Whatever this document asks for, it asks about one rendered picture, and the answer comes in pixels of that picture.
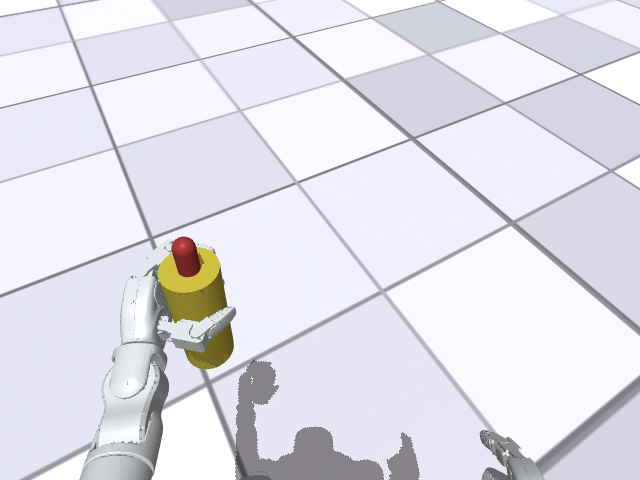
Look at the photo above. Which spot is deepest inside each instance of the left robot hand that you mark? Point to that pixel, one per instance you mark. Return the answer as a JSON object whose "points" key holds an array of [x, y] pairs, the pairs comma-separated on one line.
{"points": [[145, 315]]}

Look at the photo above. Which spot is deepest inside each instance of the left robot arm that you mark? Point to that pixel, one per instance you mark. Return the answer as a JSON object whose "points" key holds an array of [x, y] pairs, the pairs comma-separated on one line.
{"points": [[128, 438]]}

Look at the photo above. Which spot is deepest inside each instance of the right robot hand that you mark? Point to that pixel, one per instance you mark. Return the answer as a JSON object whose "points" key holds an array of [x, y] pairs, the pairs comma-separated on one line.
{"points": [[509, 454]]}

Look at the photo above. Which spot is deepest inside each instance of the bottle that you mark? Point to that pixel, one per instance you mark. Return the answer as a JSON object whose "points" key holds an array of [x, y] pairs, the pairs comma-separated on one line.
{"points": [[192, 284]]}

